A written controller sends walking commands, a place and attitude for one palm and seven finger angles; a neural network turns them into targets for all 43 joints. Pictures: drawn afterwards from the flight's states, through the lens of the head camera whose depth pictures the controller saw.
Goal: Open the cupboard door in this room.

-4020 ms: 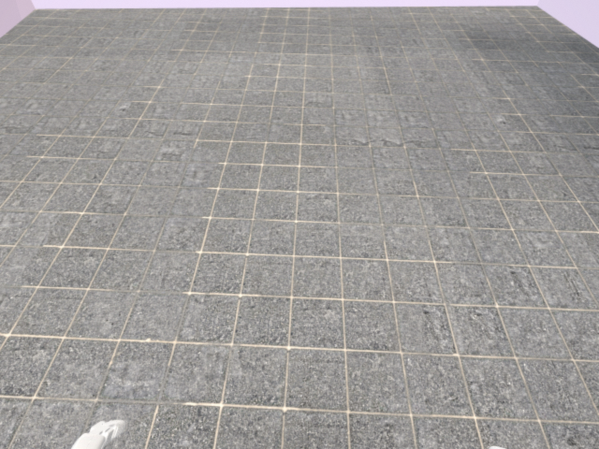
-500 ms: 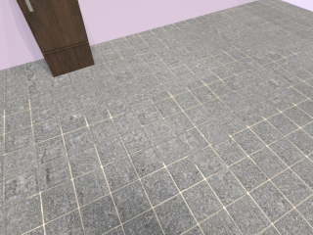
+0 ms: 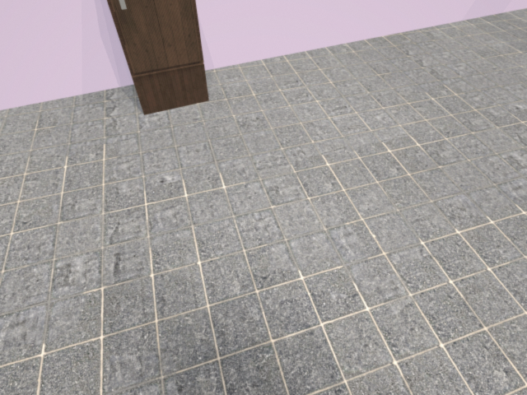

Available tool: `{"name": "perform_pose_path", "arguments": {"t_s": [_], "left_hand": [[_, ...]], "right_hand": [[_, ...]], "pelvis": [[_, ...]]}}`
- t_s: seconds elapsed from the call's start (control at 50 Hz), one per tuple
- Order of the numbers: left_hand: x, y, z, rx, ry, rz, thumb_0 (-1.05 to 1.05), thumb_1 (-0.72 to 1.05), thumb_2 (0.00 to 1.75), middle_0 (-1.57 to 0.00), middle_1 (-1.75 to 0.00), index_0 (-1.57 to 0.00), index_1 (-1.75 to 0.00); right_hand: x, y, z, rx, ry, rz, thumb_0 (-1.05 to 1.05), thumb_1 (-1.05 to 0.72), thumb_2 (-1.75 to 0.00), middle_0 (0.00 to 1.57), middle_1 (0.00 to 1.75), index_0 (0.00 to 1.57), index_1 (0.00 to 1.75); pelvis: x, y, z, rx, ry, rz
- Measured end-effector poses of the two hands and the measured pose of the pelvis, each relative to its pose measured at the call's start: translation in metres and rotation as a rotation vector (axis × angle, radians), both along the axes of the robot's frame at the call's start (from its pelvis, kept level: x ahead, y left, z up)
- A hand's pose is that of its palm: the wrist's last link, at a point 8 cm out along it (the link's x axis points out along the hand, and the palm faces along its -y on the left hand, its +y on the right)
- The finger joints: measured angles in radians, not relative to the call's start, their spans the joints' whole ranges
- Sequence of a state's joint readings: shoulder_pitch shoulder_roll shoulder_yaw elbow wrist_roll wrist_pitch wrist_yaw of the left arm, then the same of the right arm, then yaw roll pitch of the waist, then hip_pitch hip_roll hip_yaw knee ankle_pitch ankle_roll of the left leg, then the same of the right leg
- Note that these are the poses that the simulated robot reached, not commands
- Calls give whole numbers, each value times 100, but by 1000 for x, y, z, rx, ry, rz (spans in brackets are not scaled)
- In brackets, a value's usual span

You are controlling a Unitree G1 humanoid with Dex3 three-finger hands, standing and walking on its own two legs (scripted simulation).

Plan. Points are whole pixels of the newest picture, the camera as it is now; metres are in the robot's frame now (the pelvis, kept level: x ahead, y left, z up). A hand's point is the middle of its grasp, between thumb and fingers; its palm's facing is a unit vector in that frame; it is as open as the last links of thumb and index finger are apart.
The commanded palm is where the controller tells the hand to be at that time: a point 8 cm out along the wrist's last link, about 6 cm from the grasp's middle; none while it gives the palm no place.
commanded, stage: stand and wait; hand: left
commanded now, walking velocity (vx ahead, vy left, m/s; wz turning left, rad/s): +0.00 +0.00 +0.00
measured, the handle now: out of the picture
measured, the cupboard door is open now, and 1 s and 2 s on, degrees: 0 0 0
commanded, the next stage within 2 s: turn or walk to find it in 0.20 s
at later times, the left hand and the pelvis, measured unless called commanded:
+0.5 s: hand out of the picture -0.02 +0.21 -0.18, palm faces +0.07 -0.97 -0.22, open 7.4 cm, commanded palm none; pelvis -0.02 +0.03 +0.00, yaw +1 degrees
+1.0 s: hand out of the picture -0.01 +0.27 -0.17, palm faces +0.26 -0.94 -0.21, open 7.4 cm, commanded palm none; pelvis -0.04 +0.05 +0.00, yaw +14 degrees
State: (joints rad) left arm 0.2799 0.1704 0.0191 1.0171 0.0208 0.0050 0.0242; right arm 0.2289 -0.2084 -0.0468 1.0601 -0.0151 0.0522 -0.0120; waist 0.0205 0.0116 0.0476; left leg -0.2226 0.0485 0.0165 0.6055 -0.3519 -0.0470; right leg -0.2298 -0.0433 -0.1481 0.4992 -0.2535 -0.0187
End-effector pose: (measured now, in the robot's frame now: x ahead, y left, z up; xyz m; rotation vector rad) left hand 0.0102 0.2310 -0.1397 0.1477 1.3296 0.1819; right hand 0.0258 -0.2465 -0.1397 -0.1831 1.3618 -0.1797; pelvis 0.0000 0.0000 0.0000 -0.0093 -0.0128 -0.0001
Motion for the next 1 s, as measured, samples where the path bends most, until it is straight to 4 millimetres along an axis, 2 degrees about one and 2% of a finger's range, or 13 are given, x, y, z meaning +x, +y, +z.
{"name": "perform_pose_path", "arguments": {"t_s": [0.1,0.24,0.38,0.48,0.56,0.64,0.7,0.84,0.92,1.0], "left_hand": [[-31,12,-14,-38,84,33,1,91,90,-20,-29,-20,-30],[-49,16,-11,-61,136,12,1,91,90,-20,-29,-20,-30],[-48,22,-8,-45,124,26,1,91,90,-20,-29,-20,-30],[-39,29,-5,-3,87,40,1,91,90,-20,-29,-20,-30],[-30,33,0,35,42,52,1,91,90,-20,-29,-20,-30],[-24,38,0,53,-28,91,1,91,90,-20,-29,-20,-30],[-23,43,-3,46,-69,119,1,91,90,-20,-29,-20,-30],[-32,70,-26,2,-110,177,1,90,90,-20,-29,-21,-30],[-39,78,-16,4,-85,186,1,91,90,-20,-29,-20,-30],[-45,80,-1,15,-96,202,1,91,90,-20,-29,-20,-30]], "right_hand": [[11,30,9,-7,-59,30,0,-92,-90,20,30,20,30],[15,43,12,-13,-102,22,0,-95,-90,21,30,20,30],[-3,47,5,10,-46,24,0,-94,-90,21,30,20,30],[-17,44,-3,33,3,28,0,-92,-90,21,30,20,30],[-19,37,-10,48,15,40,0,-92,-90,21,30,20,30],[-11,30,-11,32,26,86,0,-91,-90,20,30,20,30],[3,29,-5,9,11,127,0,-91,-90,20,30,20,30],[43,50,3,-50,-123,227,0,-91,-90,20,30,20,30],[47,65,16,-47,-162,245,0,-91,-90,20,30,20,30],[45,76,19,-21,-152,265,0,-91,-90,20,30,20,30]], "pelvis": [[-3,14,0,5,-19,-17],[-6,28,5,2,-33,-28],[-12,32,3,8,-18,-2],[-17,27,0,14,-2,19],[-21,20,-4,7,11,48],[-26,19,-7,0,13,109],[-30,24,-7,-2,6,153],[-39,48,-21,-5,-8,216],[-42,53,-10,-10,-6,229],[-43,54,1,-9,0,247]]}}
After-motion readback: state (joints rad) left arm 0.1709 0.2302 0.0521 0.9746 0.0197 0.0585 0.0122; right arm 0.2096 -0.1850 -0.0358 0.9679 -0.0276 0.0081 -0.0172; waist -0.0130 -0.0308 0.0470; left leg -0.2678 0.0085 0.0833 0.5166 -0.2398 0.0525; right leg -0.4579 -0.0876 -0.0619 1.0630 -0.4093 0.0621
